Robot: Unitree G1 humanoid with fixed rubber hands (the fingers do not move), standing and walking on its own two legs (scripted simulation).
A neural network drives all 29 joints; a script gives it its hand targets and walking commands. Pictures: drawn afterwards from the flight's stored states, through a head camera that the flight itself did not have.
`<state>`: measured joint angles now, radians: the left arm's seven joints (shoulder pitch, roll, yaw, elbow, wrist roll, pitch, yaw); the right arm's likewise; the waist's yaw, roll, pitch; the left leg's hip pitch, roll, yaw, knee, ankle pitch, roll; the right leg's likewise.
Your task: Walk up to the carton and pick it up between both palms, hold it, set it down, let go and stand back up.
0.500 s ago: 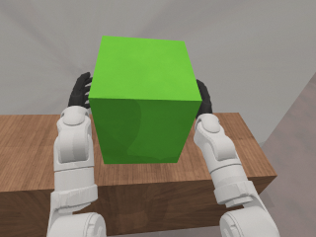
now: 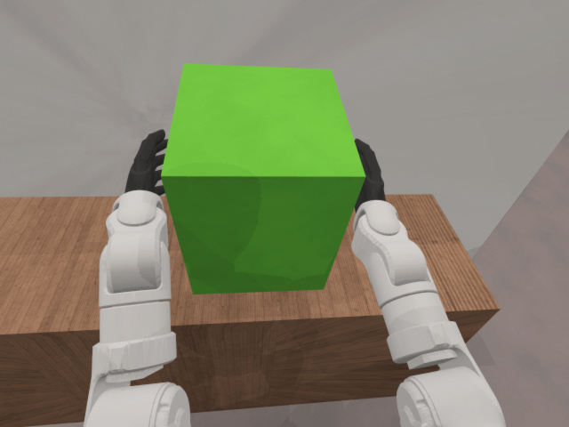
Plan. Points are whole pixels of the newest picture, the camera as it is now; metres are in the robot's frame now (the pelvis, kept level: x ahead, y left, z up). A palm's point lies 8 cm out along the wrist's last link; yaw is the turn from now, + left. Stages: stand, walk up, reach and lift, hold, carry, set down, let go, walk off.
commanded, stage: hold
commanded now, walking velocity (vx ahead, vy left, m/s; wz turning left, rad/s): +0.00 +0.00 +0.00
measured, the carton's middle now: (259, 186) +0.41 +0.00 +0.15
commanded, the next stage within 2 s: none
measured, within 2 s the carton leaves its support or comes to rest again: neither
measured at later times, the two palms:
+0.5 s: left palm (135, 193) +0.36 +0.16 +0.18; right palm (360, 197) +0.35 -0.13 +0.17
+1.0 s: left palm (139, 178) +0.37 +0.15 +0.20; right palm (366, 188) +0.36 -0.14 +0.18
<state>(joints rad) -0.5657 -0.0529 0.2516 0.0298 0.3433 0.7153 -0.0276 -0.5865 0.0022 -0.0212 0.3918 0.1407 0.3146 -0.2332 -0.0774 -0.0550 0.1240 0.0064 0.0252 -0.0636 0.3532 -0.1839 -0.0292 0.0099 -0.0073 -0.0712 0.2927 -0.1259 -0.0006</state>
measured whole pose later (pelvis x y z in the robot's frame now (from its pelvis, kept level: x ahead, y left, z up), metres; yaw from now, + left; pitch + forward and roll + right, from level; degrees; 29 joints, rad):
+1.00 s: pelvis +0.01 +0.00 +0.00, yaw +0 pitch -11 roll -1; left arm -0.56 -0.05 0.27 0.01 0.35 0.71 -0.06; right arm -0.58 0.00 0.01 0.36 0.16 0.32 -0.27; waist -0.09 -0.04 0.11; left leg 0.04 0.02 -0.06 0.35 -0.21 -0.02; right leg 0.05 -0.01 -0.07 0.28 -0.14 0.01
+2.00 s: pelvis +0.01 +0.00 +0.00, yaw +0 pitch -11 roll -1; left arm -0.56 -0.04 0.27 0.03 0.35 0.72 -0.05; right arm -0.58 0.01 0.00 0.38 0.15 0.31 -0.26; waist -0.09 -0.06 0.11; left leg 0.04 0.02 -0.06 0.35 -0.20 -0.03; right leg 0.05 -0.01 -0.07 0.28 -0.13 0.00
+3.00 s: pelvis +0.01 +0.00 +0.00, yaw +0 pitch -11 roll -1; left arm -0.56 -0.05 0.26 0.02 0.36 0.71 -0.06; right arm -0.57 0.02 -0.01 0.36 0.14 0.30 -0.26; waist -0.09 -0.05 0.12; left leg 0.03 0.02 -0.07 0.35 -0.20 -0.02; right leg 0.05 -0.01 -0.08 0.28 -0.14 0.01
